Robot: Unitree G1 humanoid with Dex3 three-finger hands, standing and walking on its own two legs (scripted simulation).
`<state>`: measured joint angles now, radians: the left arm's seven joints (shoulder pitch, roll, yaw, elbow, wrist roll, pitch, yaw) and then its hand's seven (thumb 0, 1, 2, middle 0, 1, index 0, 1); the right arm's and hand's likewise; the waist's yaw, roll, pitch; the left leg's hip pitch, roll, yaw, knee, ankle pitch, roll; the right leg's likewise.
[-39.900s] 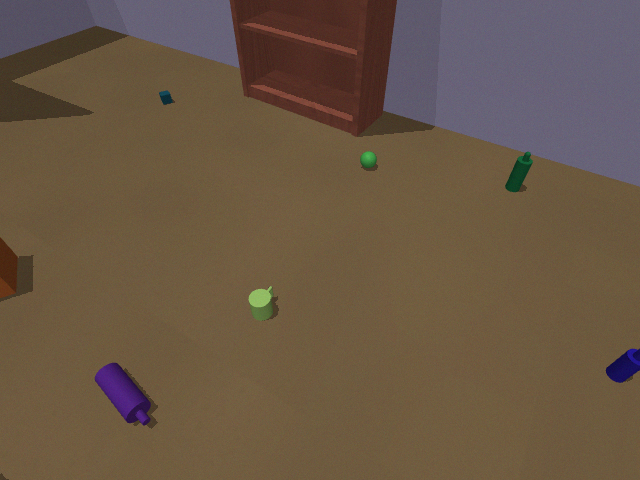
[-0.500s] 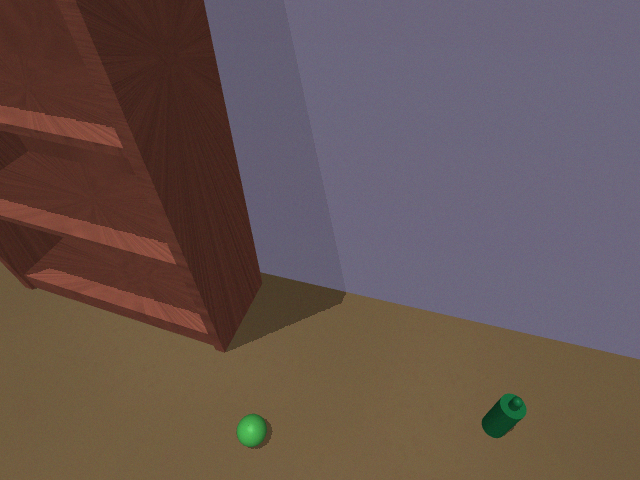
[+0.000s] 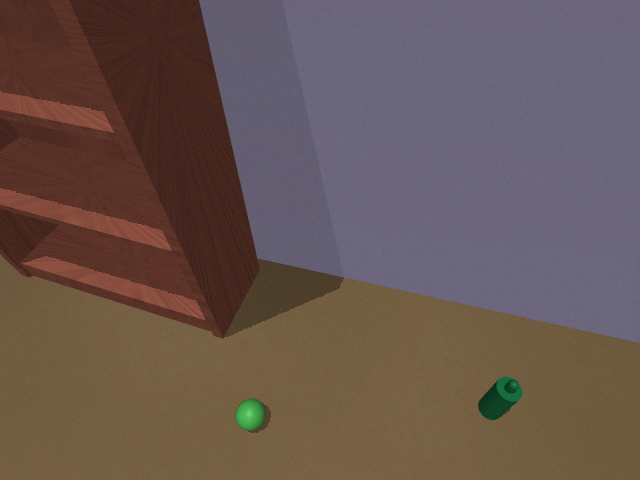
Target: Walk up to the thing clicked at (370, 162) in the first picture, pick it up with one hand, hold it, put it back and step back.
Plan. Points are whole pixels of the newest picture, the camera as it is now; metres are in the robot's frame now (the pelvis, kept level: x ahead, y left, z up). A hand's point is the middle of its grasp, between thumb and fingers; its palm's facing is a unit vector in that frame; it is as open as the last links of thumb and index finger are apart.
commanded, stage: step back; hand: left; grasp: from above
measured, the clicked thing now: (250, 414) +0.43 +0.23 -0.73
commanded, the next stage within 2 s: none
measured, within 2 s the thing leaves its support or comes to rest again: neither
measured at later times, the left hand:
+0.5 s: hand out of the picture +0.05 +0.30 -0.18, palm faces -0.08 -0.93 -0.36, open 7.3 cm
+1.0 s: hand out of the picture -0.08 +0.30 -0.15, palm faces +0.01 -0.91 -0.40, open 7.3 cm
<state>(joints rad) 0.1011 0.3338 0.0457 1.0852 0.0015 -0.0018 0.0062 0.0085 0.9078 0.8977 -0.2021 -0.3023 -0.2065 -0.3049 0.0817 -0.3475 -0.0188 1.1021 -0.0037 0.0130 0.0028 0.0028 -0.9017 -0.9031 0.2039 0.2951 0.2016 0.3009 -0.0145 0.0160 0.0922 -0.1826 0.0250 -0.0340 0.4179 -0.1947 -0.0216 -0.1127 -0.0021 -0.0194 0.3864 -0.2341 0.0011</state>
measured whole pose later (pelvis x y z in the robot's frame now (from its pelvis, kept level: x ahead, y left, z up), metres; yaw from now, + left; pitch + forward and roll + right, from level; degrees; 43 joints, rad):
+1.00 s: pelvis -0.23 +0.04 -0.02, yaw +2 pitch -2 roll +0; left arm 0.10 0.36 0.07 0.76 0.03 0.04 0.02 0.01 0.91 0.90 -0.20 -0.30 -0.21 -0.31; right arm 0.18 -0.41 -0.05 0.90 -0.01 0.04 -0.02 0.00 -0.90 -0.90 0.20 0.29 0.20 0.30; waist -0.01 0.01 0.19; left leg -0.24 -0.04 -0.06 0.69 -0.43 -0.01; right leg -0.38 -0.03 -0.03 0.64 -0.22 0.00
